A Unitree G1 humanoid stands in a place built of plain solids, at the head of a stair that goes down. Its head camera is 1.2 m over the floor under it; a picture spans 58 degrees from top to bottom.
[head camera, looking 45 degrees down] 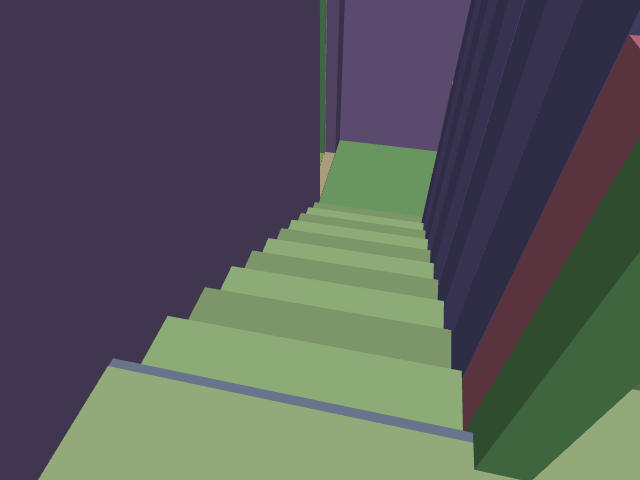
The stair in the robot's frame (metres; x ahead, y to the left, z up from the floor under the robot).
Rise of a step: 0.17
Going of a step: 0.28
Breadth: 1.09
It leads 12 degrees to the right of straight ahead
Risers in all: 11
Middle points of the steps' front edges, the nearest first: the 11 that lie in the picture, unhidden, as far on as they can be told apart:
0.57 0.10 0.00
0.85 0.05 -0.17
1.12 -0.01 -0.33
1.40 -0.07 -0.50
1.67 -0.13 -0.67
1.94 -0.19 -0.83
2.22 -0.25 -1.00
2.49 -0.30 -1.17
2.76 -0.36 -1.34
3.04 -0.42 -1.50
3.31 -0.48 -1.67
